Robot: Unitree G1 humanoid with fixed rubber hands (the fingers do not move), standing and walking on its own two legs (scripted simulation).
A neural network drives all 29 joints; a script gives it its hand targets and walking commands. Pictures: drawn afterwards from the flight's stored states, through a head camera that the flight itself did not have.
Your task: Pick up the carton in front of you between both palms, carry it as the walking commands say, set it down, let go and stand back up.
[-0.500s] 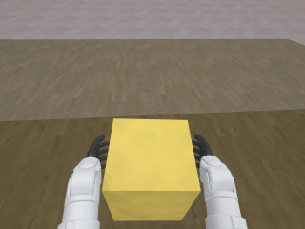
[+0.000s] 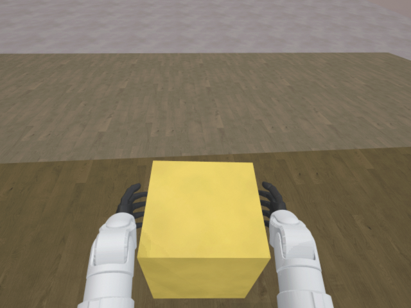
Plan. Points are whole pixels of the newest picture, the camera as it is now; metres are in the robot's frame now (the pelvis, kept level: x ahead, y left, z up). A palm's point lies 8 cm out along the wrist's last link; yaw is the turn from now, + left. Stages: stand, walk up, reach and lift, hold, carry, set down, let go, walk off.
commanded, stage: hold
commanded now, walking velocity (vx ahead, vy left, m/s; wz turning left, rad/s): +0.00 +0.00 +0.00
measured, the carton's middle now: (201, 233) +0.29 +0.00 -0.02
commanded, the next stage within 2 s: carry in 0.10 s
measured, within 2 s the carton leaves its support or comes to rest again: neither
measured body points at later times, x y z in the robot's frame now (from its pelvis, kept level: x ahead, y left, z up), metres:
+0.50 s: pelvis +0.09 -0.02 +0.00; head +0.07 -0.02 +0.45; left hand +0.37 +0.13 +0.08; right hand +0.38 -0.17 +0.08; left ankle +0.10 +0.10 -0.72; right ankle +0.02 -0.13 -0.75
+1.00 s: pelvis +0.38 -0.05 -0.03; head +0.36 -0.05 +0.42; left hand +0.64 +0.10 +0.07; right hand +0.64 -0.21 +0.07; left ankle +0.19 +0.08 -0.74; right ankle +0.50 -0.14 -0.75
